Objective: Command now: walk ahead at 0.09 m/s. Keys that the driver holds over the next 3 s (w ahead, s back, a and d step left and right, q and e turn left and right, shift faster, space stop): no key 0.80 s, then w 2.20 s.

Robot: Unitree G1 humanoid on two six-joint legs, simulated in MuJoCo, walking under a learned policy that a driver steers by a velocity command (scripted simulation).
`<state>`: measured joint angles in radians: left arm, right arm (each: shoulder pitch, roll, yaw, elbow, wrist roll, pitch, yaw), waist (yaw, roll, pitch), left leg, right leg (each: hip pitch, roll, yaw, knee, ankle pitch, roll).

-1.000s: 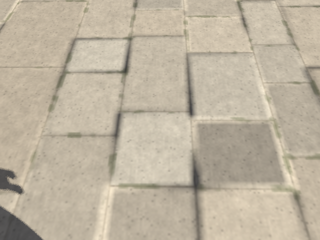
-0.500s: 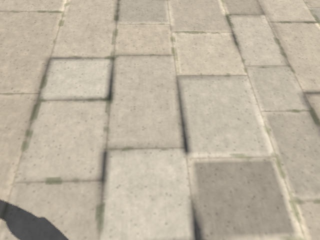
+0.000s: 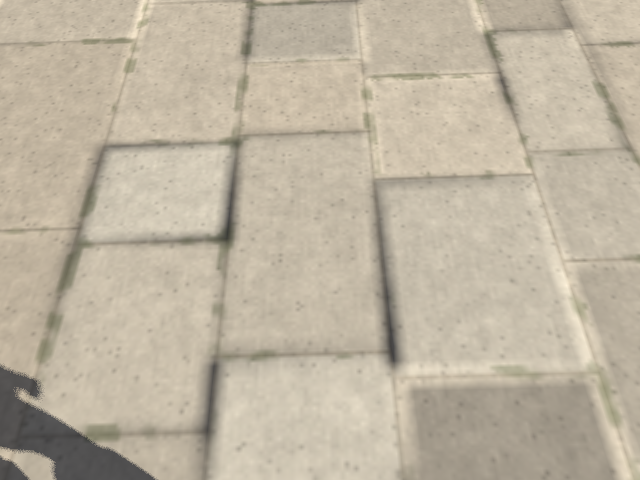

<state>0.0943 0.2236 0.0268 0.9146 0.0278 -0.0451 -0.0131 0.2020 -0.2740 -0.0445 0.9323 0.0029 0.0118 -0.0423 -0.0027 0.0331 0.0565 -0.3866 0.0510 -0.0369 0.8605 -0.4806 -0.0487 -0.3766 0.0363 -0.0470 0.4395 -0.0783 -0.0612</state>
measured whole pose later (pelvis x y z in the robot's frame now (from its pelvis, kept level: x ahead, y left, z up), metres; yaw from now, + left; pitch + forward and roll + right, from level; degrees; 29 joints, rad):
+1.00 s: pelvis +0.10 +0.02 +0.00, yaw -1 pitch +0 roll +0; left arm 0.20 0.23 0.05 1.12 -0.02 -0.03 0.02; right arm 0.32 -0.22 -0.04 1.08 0.02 -0.04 -0.04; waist 0.00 0.01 -0.01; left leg -0.17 0.02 0.00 0.57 -0.42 0.03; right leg -0.28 0.01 -0.02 0.62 -0.41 -0.05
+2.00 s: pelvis +0.59 +0.04 +0.01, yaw -1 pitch +2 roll +2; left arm 0.03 0.24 0.05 0.91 -0.02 -0.08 -0.01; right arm 0.38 -0.24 -0.05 1.02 0.01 -0.09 -0.01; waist -0.08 -0.03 0.00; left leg 0.04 -0.06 0.05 0.19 -0.26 0.04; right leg -0.64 -0.10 0.01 0.57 0.07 -0.01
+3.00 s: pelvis +1.17 +0.04 +0.02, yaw +0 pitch +1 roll +1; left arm 0.08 0.26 0.08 0.91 -0.01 -0.07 0.01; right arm 0.35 -0.23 -0.06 1.00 0.00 -0.09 0.00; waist -0.06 -0.04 0.00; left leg -0.05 -0.06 0.06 0.21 -0.19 0.06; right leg -0.69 -0.14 0.04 0.73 0.03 -0.01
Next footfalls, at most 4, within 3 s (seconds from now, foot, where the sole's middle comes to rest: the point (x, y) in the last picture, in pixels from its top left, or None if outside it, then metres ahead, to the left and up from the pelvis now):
0.10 left None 0.08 0.15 -0.77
1.52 left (280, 448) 0.52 0.14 -0.77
2.10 right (388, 317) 0.83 -0.11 -0.77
2.64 left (294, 215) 1.16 0.12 -0.77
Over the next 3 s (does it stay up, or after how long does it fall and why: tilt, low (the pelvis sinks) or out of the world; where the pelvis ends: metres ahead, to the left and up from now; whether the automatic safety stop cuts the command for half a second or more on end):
stays up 1.17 0.04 0.02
